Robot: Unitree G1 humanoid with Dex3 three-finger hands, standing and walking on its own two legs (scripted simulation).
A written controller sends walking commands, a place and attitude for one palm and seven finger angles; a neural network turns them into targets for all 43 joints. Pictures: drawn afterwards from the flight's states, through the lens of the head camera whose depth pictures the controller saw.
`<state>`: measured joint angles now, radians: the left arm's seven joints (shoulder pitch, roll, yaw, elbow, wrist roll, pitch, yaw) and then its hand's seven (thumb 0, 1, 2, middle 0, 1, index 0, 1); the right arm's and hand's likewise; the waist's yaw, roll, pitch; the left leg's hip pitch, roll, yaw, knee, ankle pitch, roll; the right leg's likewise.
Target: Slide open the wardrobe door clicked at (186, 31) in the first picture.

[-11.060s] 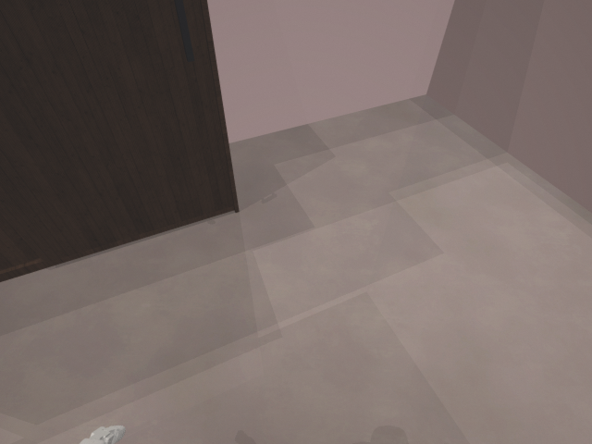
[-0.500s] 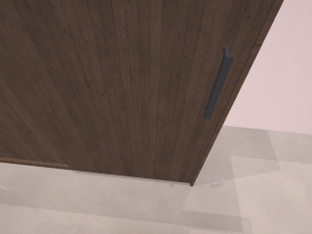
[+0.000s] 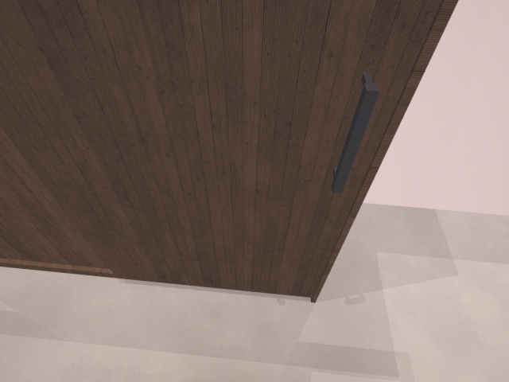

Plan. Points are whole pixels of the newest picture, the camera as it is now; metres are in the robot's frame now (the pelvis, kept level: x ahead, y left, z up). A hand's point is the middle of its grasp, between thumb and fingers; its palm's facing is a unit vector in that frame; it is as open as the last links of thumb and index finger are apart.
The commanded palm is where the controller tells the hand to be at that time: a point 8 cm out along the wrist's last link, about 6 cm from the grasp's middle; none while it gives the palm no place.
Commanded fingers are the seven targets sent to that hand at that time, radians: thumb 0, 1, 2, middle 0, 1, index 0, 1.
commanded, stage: raise the hand with hooked fingers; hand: right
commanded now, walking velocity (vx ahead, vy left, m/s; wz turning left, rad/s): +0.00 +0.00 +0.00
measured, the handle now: (350, 139) +0.51 -0.15 +0.11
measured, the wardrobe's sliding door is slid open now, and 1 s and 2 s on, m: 0.00 0.00 0.00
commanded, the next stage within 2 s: none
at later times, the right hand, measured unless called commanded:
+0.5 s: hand out of the picture +0.14 -0.20 -0.04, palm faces +0.08 +1.00 +0.02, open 8.5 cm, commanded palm +0.12 -0.26 -0.02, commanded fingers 0.00 -0.41 -0.69 0.23 0.62 0.23 0.62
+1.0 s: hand (450, 340) +0.19 -0.25 +0.03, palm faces +0.10 +0.99 -0.07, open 11.5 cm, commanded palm +0.16 -0.30 +0.04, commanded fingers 0.00 0.17 -0.44 0.28 0.99 0.28 0.99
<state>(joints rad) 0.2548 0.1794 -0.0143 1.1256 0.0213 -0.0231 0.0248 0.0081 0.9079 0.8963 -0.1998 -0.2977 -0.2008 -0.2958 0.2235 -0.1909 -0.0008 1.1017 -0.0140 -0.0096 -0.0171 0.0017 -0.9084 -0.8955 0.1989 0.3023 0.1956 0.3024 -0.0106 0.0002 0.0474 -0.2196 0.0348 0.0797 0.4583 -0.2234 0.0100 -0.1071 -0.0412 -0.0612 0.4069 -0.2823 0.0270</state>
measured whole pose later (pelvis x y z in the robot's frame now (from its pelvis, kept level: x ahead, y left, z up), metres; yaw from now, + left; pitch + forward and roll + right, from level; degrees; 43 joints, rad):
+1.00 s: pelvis -0.02 -0.02 -0.04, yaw -2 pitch +8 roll +1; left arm 0.31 0.24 -0.04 0.59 -0.03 -0.27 0.07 0.02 0.90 0.90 -0.21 -0.30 -0.21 -0.30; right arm 0.37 -0.27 -0.28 -0.05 0.31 -0.26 0.28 0.00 -0.05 -0.53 0.26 0.85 0.26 0.85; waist -0.01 -0.03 -0.08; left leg -0.60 0.07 0.10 0.83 -0.36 -0.02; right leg -0.55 -0.04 -0.02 0.89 -0.47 -0.01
